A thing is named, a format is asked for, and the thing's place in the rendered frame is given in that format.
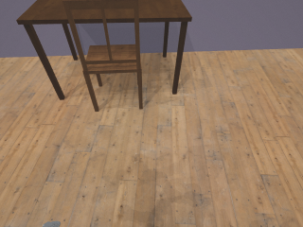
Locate table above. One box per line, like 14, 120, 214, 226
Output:
16, 0, 192, 100

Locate chair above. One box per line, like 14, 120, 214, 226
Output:
62, 0, 143, 112

